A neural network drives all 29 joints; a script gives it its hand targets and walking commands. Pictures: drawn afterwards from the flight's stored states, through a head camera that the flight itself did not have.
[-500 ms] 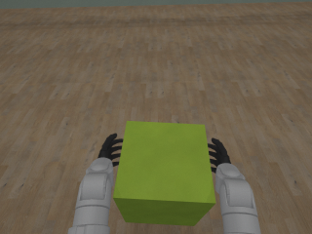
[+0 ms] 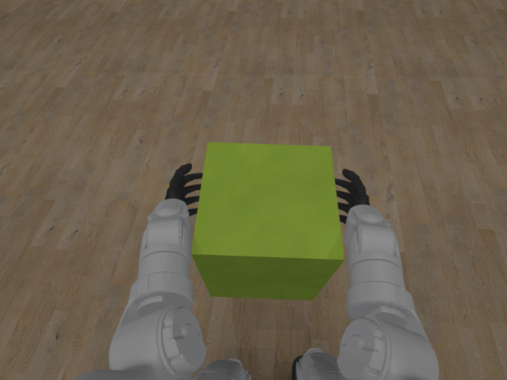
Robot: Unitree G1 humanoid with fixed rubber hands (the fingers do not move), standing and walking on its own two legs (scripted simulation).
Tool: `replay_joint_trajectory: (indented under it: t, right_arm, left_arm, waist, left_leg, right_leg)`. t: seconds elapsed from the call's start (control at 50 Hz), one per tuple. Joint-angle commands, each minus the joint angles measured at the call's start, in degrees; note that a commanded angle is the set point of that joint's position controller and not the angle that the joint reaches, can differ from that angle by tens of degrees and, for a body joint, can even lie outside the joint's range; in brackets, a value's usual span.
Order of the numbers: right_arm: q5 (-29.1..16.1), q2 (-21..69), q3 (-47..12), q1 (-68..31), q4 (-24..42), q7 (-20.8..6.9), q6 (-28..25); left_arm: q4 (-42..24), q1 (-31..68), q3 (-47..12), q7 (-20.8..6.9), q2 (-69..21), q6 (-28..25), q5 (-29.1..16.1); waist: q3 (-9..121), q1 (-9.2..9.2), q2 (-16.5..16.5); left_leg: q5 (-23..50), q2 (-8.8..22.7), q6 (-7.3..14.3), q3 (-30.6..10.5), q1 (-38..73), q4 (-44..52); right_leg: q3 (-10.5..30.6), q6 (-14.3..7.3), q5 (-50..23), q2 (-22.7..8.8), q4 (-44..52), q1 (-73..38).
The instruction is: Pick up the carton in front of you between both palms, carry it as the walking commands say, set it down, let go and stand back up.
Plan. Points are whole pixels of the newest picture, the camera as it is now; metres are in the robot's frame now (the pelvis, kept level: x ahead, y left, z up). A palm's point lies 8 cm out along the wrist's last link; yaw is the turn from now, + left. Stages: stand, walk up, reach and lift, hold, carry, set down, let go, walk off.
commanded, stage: set down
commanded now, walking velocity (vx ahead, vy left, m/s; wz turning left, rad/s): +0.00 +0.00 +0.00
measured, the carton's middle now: (264, 228) +0.37 +0.02 -0.05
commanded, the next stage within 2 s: none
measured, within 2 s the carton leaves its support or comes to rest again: neither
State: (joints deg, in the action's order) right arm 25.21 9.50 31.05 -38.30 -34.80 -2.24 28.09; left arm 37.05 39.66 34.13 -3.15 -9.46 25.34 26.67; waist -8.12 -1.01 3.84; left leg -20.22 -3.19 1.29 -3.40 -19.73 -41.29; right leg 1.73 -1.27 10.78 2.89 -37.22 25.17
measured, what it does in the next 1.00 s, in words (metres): lowers itself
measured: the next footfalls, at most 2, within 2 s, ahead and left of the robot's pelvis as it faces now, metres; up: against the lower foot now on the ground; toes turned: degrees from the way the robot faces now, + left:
none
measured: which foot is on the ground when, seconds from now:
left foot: down 0.00-1.00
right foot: down 0.00-1.00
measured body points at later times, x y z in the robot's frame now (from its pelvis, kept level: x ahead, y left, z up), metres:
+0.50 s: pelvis -0.01 +0.01 -0.12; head +0.20 -0.01 +0.27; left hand +0.43 +0.14 -0.19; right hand +0.41 -0.16 -0.20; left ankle +0.02 +0.11 -0.72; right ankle +0.10 -0.10 -0.72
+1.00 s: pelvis -0.04 +0.01 -0.25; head +0.25 +0.00 +0.09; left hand +0.48 +0.13 -0.34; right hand +0.45 -0.17 -0.36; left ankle +0.02 +0.11 -0.72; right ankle +0.10 -0.10 -0.72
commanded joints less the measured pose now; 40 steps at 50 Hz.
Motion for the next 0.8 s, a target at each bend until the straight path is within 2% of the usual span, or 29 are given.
replay_joint_trajectory:
  t: [0.0, 0.02, 0.06, 0.08, 0.1, 0.2, 0.22, 0.26, 0.28, 0.32, 0.34, 0.36, 0.38, 0.42, 0.44, 0.48, 0.5, 0.52, 0.54, 0.56, 0.58, 0.6, 0.64, 0.66, 0.7, 0.72, 0.74, 0.76, 0.78]
  right_arm:
    - [-3.55, 33.56, -14.9, -20.92, -5.44, -5.31, -5.05]
    - [-2.34, 31.98, -13.25, -19.78, -4.76, -4.93, -7.57]
    - [-3.0, 32.56, -15.51, -17.47, -4.57, -4.37, -11.55]
    - [-2.39, 32.35, -17.17, -16.84, -4.9, -3.98, -14.49]
    - [-5.45, 35.96, -20.45, -20.02, -4.21, -3.99, -16.51]
    - [-11.71, 42.15, -32.26, -25.22, -0.46, -2.29, -22.85]
    - [-15.92, 45.42, -39.12, -28.42, 4.3, -2.16, -23.48]
    - [-19.34, 43.37, -43.55, -31.11, 10.44, -2.19, -23.7]
    - [-19.57, 41.74, -44.06, -32.51, 8.39, -2.42, -22.29]
    - [-18.46, 42.83, -44.78, -27.24, 5.94, -3.19, -20.85]
    - [-19.99, 42.91, -44.86, -30.33, 5.11, -3.62, -19.97]
    - [-19.8, 42.53, -44.72, -31.11, 5.24, -4.1, -19.23]
    - [-19.42, 42.71, -43.19, -32.74, 3.55, -5.42, -18.52]
    - [-16.91, 42.6, -39.68, -31.27, 0.45, -6.41, -17.08]
    - [-16.19, 42.04, -36.91, -31.48, -1.6, -7.0, -16.48]
    - [-15.13, 43.44, -34.65, -34.64, -3.25, -7.68, -15.2]
    - [-14.96, 42.74, -35.34, -37.92, -2.32, -7.61, -15.4]
    - [-14.07, 42.06, -32.99, -35.55, -3.61, -7.12, -15.41]
    - [-14.05, 41.25, -31.79, -36.63, -2.92, -7.05, -15.39]
    - [-13.31, 41.47, -30.79, -35.25, -4.1, -6.79, -15.12]
    - [-14.23, 41.25, -31.68, -39.48, -3.56, -6.16, -15.28]
    - [-14.88, 41.99, -32.42, -40.27, -3.22, -5.79, -15.85]
    - [-15.88, 42.88, -32.81, -43.82, -3.97, -5.4, -15.59]
    - [-15.78, 42.38, -33.19, -42.18, -3.14, -5.36, -15.65]
    - [-14.95, 39.93, -30.04, -41.57, -6.48, -5.29, -15.1]
    - [-13.93, 39.69, -29.41, -41.05, -5.44, -5.36, -15.13]
    - [-14.83, 38.11, -29.77, -44.13, -6.31, -5.75, -14.54]
    - [-15.4, 39.66, -28.96, -46.49, -5.76, -5.83, -14.14]
    - [-15.47, 38.33, -29.29, -47.61, -4.5, -6.12, -14.53]
  left_arm:
    - [2.48, 21.86, -13.54, -5.64, -29.13, -5.6, -3.41]
    - [3.9, 20.53, -12.81, -5.13, -30.84, -7.16, -3.06]
    - [3.28, 19.29, -16.15, -5.56, -30.56, -10.63, -4.5]
    - [4.09, 19.5, -18.9, -6.04, -32.77, -13.35, -7.04]
    - [3.54, 21.38, -21.78, -6.89, -34.66, -15.16, -8.59]
    - [-2.27, 30.4, -37.22, -6.77, -39.49, -22.03, -17.19]
    - [-3.23, 30.63, -40.66, -6.14, -37.82, -22.7, -18.81]
    - [-5.48, 27.38, -47.43, -4.06, -42.06, -21.8, -21.87]
    - [-5.45, 27.91, -46.44, -3.31, -39.21, -21.18, -20.5]
    - [-6.24, 28.28, -49.02, -3.36, -45.75, -19.89, -23.44]
    - [-6.71, 30.04, -46.33, -3.53, -43.66, -18.81, -21.83]
    - [-1.75, 29.41, -44.35, -3.92, -47.06, -16.84, -21.78]
    - [-0.48, 28.28, -42.86, -4.07, -48.0, -16.02, -20.94]
    - [0.47, 29.95, -42.25, -4.36, -48.33, -15.24, -20.72]
    - [3.33, 29.24, -38.68, -4.72, -45.62, -14.43, -17.89]
    - [5.39, 32.19, -34.47, -5.68, -45.3, -13.74, -16.76]
    - [6.01, 33.0, -33.59, -5.57, -44.66, -13.78, -16.86]
    - [6.39, 33.63, -33.67, -5.77, -44.56, -13.61, -16.62]
    - [8.19, 32.73, -31.49, -6.35, -44.02, -13.57, -15.19]
    - [7.65, 34.44, -32.17, -6.47, -44.46, -13.74, -16.22]
    - [10.16, 34.44, -30.42, -6.8, -43.22, -13.59, -16.09]
    - [7.03, 38.7, -33.4, -6.68, -44.47, -14.15, -17.43]
    - [4.37, 42.25, -34.54, -5.98, -43.46, -14.74, -18.95]
    - [4.54, 43.03, -35.8, -5.74, -44.31, -14.3, -19.48]
    - [8.07, 40.91, -33.56, -5.88, -43.1, -13.46, -18.45]
    - [8.92, 41.92, -34.77, -5.51, -42.7, -12.89, -19.72]
    - [6.96, 45.35, -35.4, -5.63, -44.42, -12.8, -19.98]
    - [4.38, 49.74, -36.68, -5.53, -42.45, -13.07, -20.82]
    - [6.06, 48.92, -37.23, -5.28, -45.8, -12.78, -20.87]
  waist:
    - [17.67, -1.42, -5.42]
    - [18.28, 0.45, -5.37]
    - [23.1, 0.55, -5.04]
    - [25.31, 3.46, -4.14]
    - [30.34, 0.91, -2.26]
    - [56.95, 3.21, -2.73]
    - [66.28, 0.36, -4.33]
    - [81.75, 3.78, -2.05]
    - [80.05, 0.89, -3.15]
    - [74.61, 5.41, -2.39]
    - [71.78, 1.03, -1.49]
    - [68.66, 3.8, -1.26]
    - [64.81, 1.08, -2.05]
    - [61.39, 4.34, -1.69]
    - [57.86, 1.95, -1.45]
    - [56.58, 1.32, -3.9]
    - [56.31, 0.93, -5.61]
    - [57.32, 3.31, -4.45]
    - [57.69, 0.96, -4.52]
    - [59.45, 4.33, -4.79]
    - [59.73, 1.87, -5.51]
    - [60.27, 3.03, -5.18]
    - [65.08, 2.01, -4.9]
    - [67.07, 4.93, -5.25]
    - [64.91, 2.8, -1.45]
    - [65.69, 7.64, -3.7]
    - [65.17, 5.68, -1.04]
    - [67.16, 5.88, -1.43]
    - [69.04, 6.32, 2.93]
  left_leg:
    - [0.13, -1.41, 1.36, -1.42, -26.36, 5.85]
    - [-0.35, -1.71, 0.61, -1.69, -28.93, 4.88]
    - [3.6, -3.13, 0.21, -0.38, -28.99, 1.08]
    - [6.93, -3.29, -0.36, -0.55, -32.27, -1.31]
    - [7.18, -4.51, -0.85, -0.22, -34.65, -2.49]
    - [10.08, -6.11, -2.78, 0.0, -47.01, -12.82]
    - [13.95, -5.77, -2.91, 0.27, -48.53, -16.1]
    - [18.76, -6.33, -3.8, 0.14, -47.11, -17.93]
    - [18.5, -5.58, -3.39, -0.54, -45.22, -18.7]
    - [17.58, -5.43, -4.35, -1.42, -43.36, -20.78]
    - [11.95, -6.1, -4.46, 0.0, -44.86, -20.66]
    - [6.91, -5.81, -4.04, -0.39, -47.61, -21.47]
    - [5.18, -5.51, -4.07, -1.11, -49.22, -19.49]
    - [5.13, -5.24, -4.22, -1.58, -51.55, -22.55]
    - [3.5, -5.87, -4.07, 0.1, -54.79, -23.8]
    - [-1.83, -6.69, -3.07, 1.3, -59.49, -24.81]
    - [-1.31, -6.16, -2.31, 0.1, -61.17, -25.93]
    - [-0.16, -6.24, -2.45, -0.14, -62.36, -28.04]
    - [1.07, -7.04, -2.54, 1.6, -66.06, -29.02]
    - [1.12, -6.55, -2.0, 0.05, -63.72, -29.33]
    - [0.71, -6.95, -1.99, 1.55, -64.52, -30.95]
    - [0.05, -6.88, -2.32, 1.39, -67.01, -32.54]
    - [1.37, -7.36, -2.25, 1.82, -67.72, -34.81]
    - [2.3, -7.22, -2.47, 1.52, -66.58, -36.6]
    - [1.76, -7.52, -2.84, 2.43, -71.4, -36.74]
    - [1.2, -7.42, -3.13, 1.06, -69.42, -37.95]
    - [-0.83, -7.77, -3.79, 2.63, -72.4, -38.76]
    - [-2.72, -7.74, -3.7, 3.22, -72.8, -39.97]
    - [-0.94, -7.79, -3.67, 3.43, -73.99, -40.74]
  right_leg:
    - [3.9, -0.07, -1.76, 1.7, -1.51, -16.42]
    - [4.04, -1.0, -2.38, 2.22, -2.87, -13.91]
    - [3.97, -0.57, -8.92, 2.32, -5.85, -9.99]
    - [3.67, -0.08, -12.34, 2.62, -8.41, -7.39]
    - [4.79, -0.3, -15.81, 1.94, -10.21, -8.27]
    - [5.35, 0.24, -24.33, 2.8, -21.5, -10.85]
    - [6.75, 0.66, -31.21, 2.65, -24.34, -14.7]
    - [3.47, 1.32, -35.82, 3.27, -30.33, -14.71]
    - [2.47, 1.73, -29.22, 3.95, -31.04, -5.73]
    - [0.94, 1.02, -23.42, 4.8, -29.4, 3.61]
    - [1.46, 1.44, -16.7, 4.63, -29.33, 7.81]
    - [0.98, 1.28, -12.15, 4.46, -29.82, 10.12]
    - [-0.14, 1.14, -8.06, 4.62, -30.11, 17.05]
    - [-0.38, 0.6, -6.65, 4.88, -31.0, 21.55]
    - [1.02, 0.88, -5.26, 4.75, -31.21, 24.0]
    - [0.4, 0.89, -0.09, 4.61, -31.42, 26.03]
    - [-0.17, 1.07, 0.61, 4.25, -33.87, 29.64]
    - [0.08, 0.75, -1.84, 4.52, -35.28, 29.18]
    - [0.96, 1.54, -4.22, 4.22, -35.42, 29.49]
    - [-0.06, 1.68, -4.32, 4.55, -37.07, 31.0]
    - [-0.05, 2.13, -2.73, 4.57, -37.67, 32.57]
    - [-0.25, 1.35, -2.9, 4.81, -39.8, 33.13]
    - [0.1, 1.73, -3.73, 4.75, -41.84, 32.99]
    - [-0.62, 1.88, -6.15, 5.03, -43.69, 33.66]
    - [-0.21, 1.34, -5.13, 5.11, -44.79, 37.16]
    - [-2.02, 1.73, -4.43, 4.83, -46.03, 36.87]
    - [-1.31, 0.97, -3.09, 5.24, -46.6, 37.53]
    - [-1.74, 0.93, -2.05, 5.16, -47.5, 38.2]
    - [-1.46, 0.91, -4.09, 5.31, -49.07, 39.52]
